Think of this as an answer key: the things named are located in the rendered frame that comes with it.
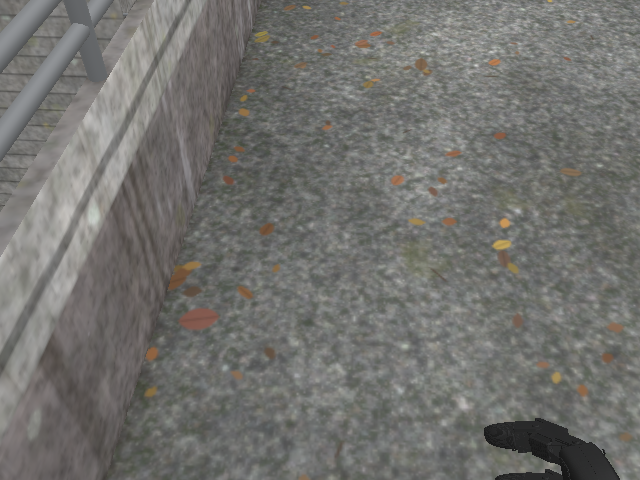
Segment right robot hand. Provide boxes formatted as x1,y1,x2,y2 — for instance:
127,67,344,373
484,418,620,480

